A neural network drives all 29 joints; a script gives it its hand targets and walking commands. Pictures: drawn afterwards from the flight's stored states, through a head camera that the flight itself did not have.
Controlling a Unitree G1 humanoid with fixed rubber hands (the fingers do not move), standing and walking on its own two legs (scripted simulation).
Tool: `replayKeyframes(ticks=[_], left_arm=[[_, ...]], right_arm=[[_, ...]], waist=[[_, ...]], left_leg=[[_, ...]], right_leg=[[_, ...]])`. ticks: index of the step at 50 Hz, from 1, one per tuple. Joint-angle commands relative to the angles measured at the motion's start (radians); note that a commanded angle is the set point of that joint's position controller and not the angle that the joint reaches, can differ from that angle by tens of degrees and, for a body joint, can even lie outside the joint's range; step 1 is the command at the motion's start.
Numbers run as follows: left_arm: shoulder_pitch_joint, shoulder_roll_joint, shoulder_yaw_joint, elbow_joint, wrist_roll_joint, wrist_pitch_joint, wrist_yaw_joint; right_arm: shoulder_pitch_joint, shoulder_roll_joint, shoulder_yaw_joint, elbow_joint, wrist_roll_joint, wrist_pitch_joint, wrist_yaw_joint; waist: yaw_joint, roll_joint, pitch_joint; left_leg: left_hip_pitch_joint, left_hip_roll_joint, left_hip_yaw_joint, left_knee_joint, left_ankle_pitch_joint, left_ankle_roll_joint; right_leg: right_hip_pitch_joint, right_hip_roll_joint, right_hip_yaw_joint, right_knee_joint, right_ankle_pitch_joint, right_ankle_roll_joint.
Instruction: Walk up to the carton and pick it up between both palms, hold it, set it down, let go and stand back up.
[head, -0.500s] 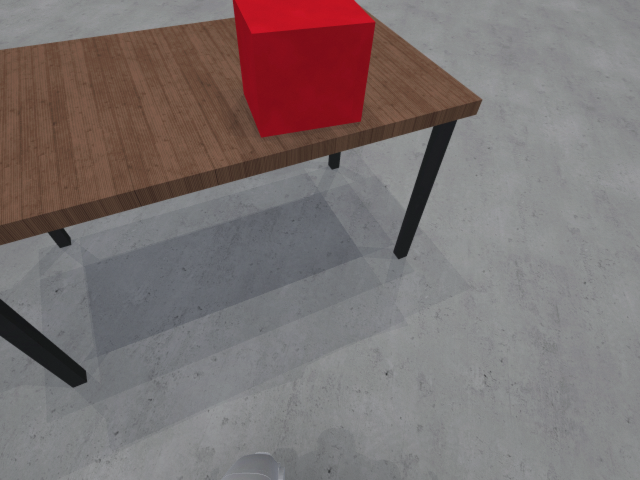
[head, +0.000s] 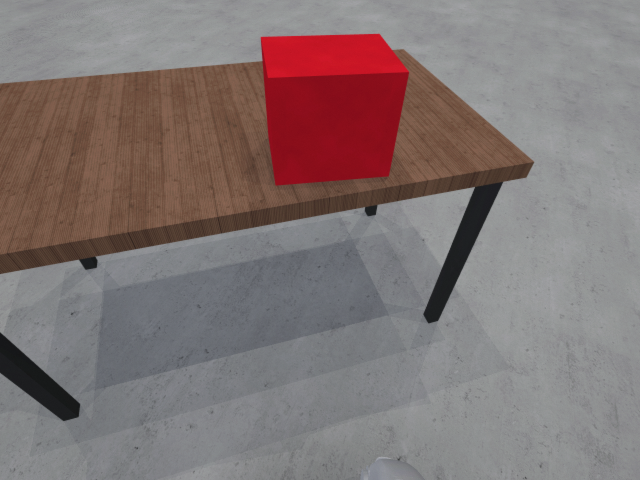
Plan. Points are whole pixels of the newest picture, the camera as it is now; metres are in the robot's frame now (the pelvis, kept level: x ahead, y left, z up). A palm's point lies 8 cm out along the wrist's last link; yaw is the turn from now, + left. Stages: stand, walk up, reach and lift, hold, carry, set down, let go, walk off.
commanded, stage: walk up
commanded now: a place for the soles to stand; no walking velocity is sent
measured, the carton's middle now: (327, 109) +0.77 +0.01 +0.10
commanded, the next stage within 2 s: none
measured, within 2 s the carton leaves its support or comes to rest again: neither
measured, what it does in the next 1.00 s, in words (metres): walks ahead: left foot, then right foot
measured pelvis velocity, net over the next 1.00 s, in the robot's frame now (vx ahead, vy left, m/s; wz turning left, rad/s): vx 0.22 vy -0.11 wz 0.24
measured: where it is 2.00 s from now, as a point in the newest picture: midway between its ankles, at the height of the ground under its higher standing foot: (363, 472)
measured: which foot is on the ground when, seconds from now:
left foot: up 0.00-0.36, down 0.38-0.76, up 0.78-0.94, down 0.96-1.00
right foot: down 0.00-0.40, up 0.42-0.70, down 0.72-1.00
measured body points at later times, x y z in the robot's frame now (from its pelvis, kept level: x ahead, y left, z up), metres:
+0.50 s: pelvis +0.13 -0.04 +0.01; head +0.15 +0.00 +0.46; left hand +0.11 +0.27 -0.13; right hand +0.28 -0.34 -0.06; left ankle +0.19 +0.08 -0.68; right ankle +0.11 -0.15 -0.63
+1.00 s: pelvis +0.22 -0.11 -0.01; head +0.24 -0.11 +0.44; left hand +0.21 +0.21 -0.12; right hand +0.33 -0.42 -0.13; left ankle +0.22 +0.01 -0.69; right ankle +0.30 -0.23 -0.68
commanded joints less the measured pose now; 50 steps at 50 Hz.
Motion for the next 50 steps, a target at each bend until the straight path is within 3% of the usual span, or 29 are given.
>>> replayKeyframes(ticks=[1, 2, 3, 5, 9, 13, 15, 17, 18, 19, 20, 21, 22, 24, 27, 33, 35, 36, 37, 38, 39, 40, 41, 42, 45, 47, 48, 49, 50], left_arm=[[0.041, 0.356, 0.096, -0.134, -0.028, -0.052, 0.037], [0.031, 0.326, 0.088, -0.13, -0.024, -0.055, 0.046], [0.015, 0.298, 0.078, -0.126, -0.022, -0.058, 0.053], [0.022, 0.247, 0.055, -0.115, -0.03, -0.062, 0.058], [0.055, 0.249, 0.046, -0.112, -0.02, -0.06, 0.059], [0.109, 0.262, 0.046, -0.12, -0.017, -0.048, 0.055], [0.079, 0.256, 0.041, -0.135, -0.018, -0.033, 0.052], [0.0, 0.229, 0.023, -0.164, -0.023, -0.018, 0.047], [-0.001, 0.188, 0.009, -0.175, -0.024, -0.017, 0.042], [0.029, 0.132, -0.001, -0.177, -0.025, -0.016, 0.041], [0.071, 0.131, 0.012, -0.186, -0.017, -0.004, 0.042], [0.043, 0.26, 0.031, -0.181, -0.007, 0.013, 0.052], [0.024, 0.274, 0.033, -0.17, -0.016, 0.019, 0.054], [0.041, 0.244, 0.03, -0.136, -0.021, 0.025, 0.052], [0.057, 0.227, 0.031, -0.113, -0.017, 0.034, 0.041], [0.06, 0.197, 0.038, -0.056, -0.028, 0.039, 0.039], [0.118, 0.187, 0.044, -0.016, -0.033, 0.032, 0.049], [0.172, 0.204, 0.057, 0.014, -0.026, 0.023, 0.058], [0.198, 0.251, 0.066, 0.014, -0.008, 0.012, 0.07], [0.117, 0.367, 0.083, -0.022, -0.014, 0.002, 0.077], [-0.049, 0.415, 0.093, -0.055, -0.032, 0.002, 0.077], [-0.101, 0.376, 0.081, -0.068, -0.033, -0.004, 0.081], [-0.14, 0.337, 0.066, -0.063, -0.027, -0.008, 0.087], [-0.153, 0.311, 0.059, -0.057, -0.026, -0.012, 0.089], [-0.171, 0.299, 0.041, -0.029, -0.027, -0.016, 0.091], [-0.192, 0.278, 0.025, -0.02, -0.029, -0.015, 0.096], [-0.19, 0.24, 0.012, -0.014, -0.03, -0.016, 0.1], [-0.166, 0.197, -0.001, -0.008, -0.037, -0.013, 0.105], [-0.182, 0.164, -0.01, -0.009, -0.051, -0.011, 0.11]], right_arm=[[-0.041, -0.306, -0.072, -0.101, 0.014, -0.043, -0.042], [-0.024, -0.299, -0.07, -0.086, 0.011, -0.044, -0.034], [0.017, -0.297, -0.069, -0.063, 0.017, -0.042, -0.03], [0.035, -0.281, -0.068, -0.05, 0.023, -0.034, -0.021], [-0.043, -0.261, -0.061, -0.067, 0.025, -0.027, -0.01], [-0.08, -0.246, -0.055, -0.086, 0.021, -0.027, -0.01], [-0.054, -0.249, -0.059, -0.077, 0.026, -0.031, -0.016], [0.06, -0.245, -0.068, -0.047, 0.022, -0.042, -0.024], [0.166, -0.271, -0.081, -0.016, 0.015, -0.048, -0.035], [0.258, -0.342, -0.108, -0.013, 0.006, -0.053, -0.05], [0.263, -0.436, -0.126, -0.05, 0.009, -0.052, -0.065], [0.197, -0.468, -0.136, -0.059, 0.041, -0.046, -0.069], [0.144, -0.428, -0.13, -0.077, 0.038, -0.046, -0.074], [0.072, -0.358, -0.101, -0.078, 0.031, -0.047, -0.082], [0.053, -0.365, -0.093, -0.079, 0.021, -0.059, -0.078], [-0.057, -0.38, -0.09, -0.107, -0.001, -0.04, -0.059], [-0.128, -0.366, -0.077, -0.106, -0.003, -0.017, -0.051], [-0.136, -0.322, -0.061, -0.095, -0.008, -0.004, -0.05], [-0.109, -0.248, -0.038, -0.098, -0.005, 0.004, -0.055], [-0.114, -0.23, -0.039, -0.088, 0.013, 0.01, -0.064], [-0.111, -0.323, -0.068, -0.056, 0.02, 0.01, -0.07], [-0.089, -0.342, -0.071, -0.038, 0.025, 0.005, -0.065], [-0.05, -0.334, -0.069, -0.001, 0.021, 0.0, -0.062], [-0.007, -0.318, -0.065, 0.025, 0.025, -0.002, -0.056], [0.03, -0.295, -0.067, 0.077, 0.018, 0.002, -0.044], [0.045, -0.269, -0.065, 0.089, 0.012, 0.002, -0.038], [0.052, -0.266, -0.07, 0.091, 0.001, 0.001, -0.036], [0.045, -0.307, -0.08, 0.084, -0.013, -0.001, -0.039], [-0.008, -0.361, -0.083, 0.071, -0.008, -0.002, -0.04]], waist=[[0.084, -0.112, 0.059], [0.061, -0.078, 0.071], [0.033, -0.097, 0.049], [0.02, -0.129, 0.06], [0.05, -0.176, 0.042], [0.073, -0.163, -0.018], [0.048, -0.13, -0.016], [-0.038, -0.056, -0.029], [-0.093, 0.015, -0.099], [-0.135, 0.155, -0.182], [-0.113, 0.256, -0.201], [-0.106, 0.15, -0.222], [-0.086, 0.088, -0.166], [-0.037, 0.053, -0.075], [-0.016, 0.091, -0.001], [0.0, 0.261, 0.017], [0.049, 0.221, 0.007], [0.088, 0.133, -0.033], [0.118, -0.113, -0.013], [0.108, -0.305, -0.002], [0.066, -0.191, 0.028], [0.032, -0.107, 0.045], [0.003, -0.101, 0.054], [-0.004, -0.158, 0.043], [-0.023, -0.239, 0.03], [-0.049, -0.24, -0.007], [-0.063, -0.175, -0.019], [-0.056, -0.034, -0.038], [-0.049, 0.103, -0.041]], left_leg=[[-0.567, -0.016, 0.008, 0.409, 0.091, 0.042], [-0.549, 0.004, 0.008, 0.407, 0.132, 0.035], [-0.503, 0.029, 0.028, 0.384, 0.166, 0.035], [-0.408, 0.038, 0.033, 0.29, 0.222, 0.028], [-0.388, 0.045, 0.085, 0.041, 0.207, -0.004], [-0.316, 0.031, 0.151, -0.112, 0.191, 0.005], [-0.213, 0.011, 0.192, -0.184, 0.258, 0.018], [0.059, -0.024, 0.227, -0.337, 0.376, 0.047], [0.283, -0.031, 0.173, -0.39, 0.386, 0.07], [0.437, 0.128, -0.134, -0.49, 0.203, 0.141], [0.473, 0.388, -0.647, -0.656, 0.101, 0.252], [0.415, 0.439, -0.71, -0.673, 0.019, 0.317], [0.366, 0.423, -0.624, -0.644, 0.103, 0.312], [0.212, 0.34, -0.397, -0.566, 0.313, 0.266], [0.011, 0.316, -0.282, -0.542, 0.386, 0.263], [-0.302, 0.224, -0.166, -0.508, 0.109, 0.213], [-0.478, 0.168, -0.088, -0.418, 0.028, 0.164], [-0.534, 0.107, -0.024, -0.257, -0.002, 0.12], [-0.59, -0.004, 0.052, 0.011, -0.057, 0.069], [-0.547, -0.097, 0.077, 0.242, -0.068, 0.01], [-0.416, -0.026, -0.038, 0.317, 0.0, 0.007], [-0.407, 0.008, -0.012, 0.298, 0.046, 0.003], [-0.402, 0.02, 0.031, 0.238, 0.051, 0.009], [-0.365, 0.024, 0.041, 0.191, 0.027, 0.02], [-0.236, -0.001, 0.099, 0.054, 0.044, 0.033], [-0.105, -0.026, 0.114, -0.135, 0.137, 0.046], [-0.043, -0.03, 0.05, -0.242, 0.151, 0.064], [-0.012, 0.066, -0.174, -0.386, 0.165, 0.1], [-0.063, 0.194, -0.479, -0.508, 0.141, 0.183]], right_leg=[[0.259, -0.407, 0.921, -0.778, -0.596, -0.229], [0.25, -0.387, 0.797, -0.722, -0.475, -0.209], [0.244, -0.351, 0.67, -0.654, -0.358, -0.201], [0.156, -0.285, 0.473, -0.621, -0.244, -0.174], [0.243, -0.262, 0.32, -0.598, -0.074, -0.2], [0.328, -0.282, 0.247, -0.55, 0.156, -0.21], [0.256, -0.262, 0.185, -0.514, 0.183, -0.196], [0.088, -0.212, 0.075, -0.369, 0.184, -0.163], [-0.013, -0.148, 0.007, -0.18, 0.295, -0.135], [-0.136, -0.048, -0.056, 0.115, 0.215, -0.086], [-0.32, 0.037, -0.003, 0.286, -0.192, -0.04], [-0.288, -0.033, 0.112, 0.364, -0.243, -0.028], [-0.312, -0.057, 0.126, 0.413, -0.212, -0.02], [-0.278, -0.086, 0.146, 0.357, -0.173, -0.02], [-0.192, -0.097, 0.132, 0.288, -0.151, -0.014], [0.017, -0.054, 0.041, 0.1, -0.11, -0.029], [0.238, -0.003, -0.013, -0.051, -0.041, -0.038], [0.358, 0.028, -0.014, -0.123, -0.052, -0.032], [0.319, -0.073, 0.216, -0.344, -0.286, -0.064], [0.11, -0.348, 0.73, -0.667, -0.644, -0.2], [-0.025, -0.423, 0.893, -0.745, -0.749, -0.301], [-0.011, -0.405, 0.769, -0.69, -0.68, -0.286], [0.007, -0.354, 0.615, -0.598, -0.531, -0.251], [0.016, -0.328, 0.537, -0.533, -0.461, -0.227], [-0.04, -0.31, 0.427, -0.458, -0.316, -0.213], [-0.061, -0.262, 0.312, -0.372, -0.226, -0.164], [-0.083, -0.221, 0.243, -0.285, -0.179, -0.121], [-0.124, -0.142, 0.134, -0.094, -0.145, -0.071], [-0.136, -0.007, 0.027, 0.033, -0.197, -0.02]])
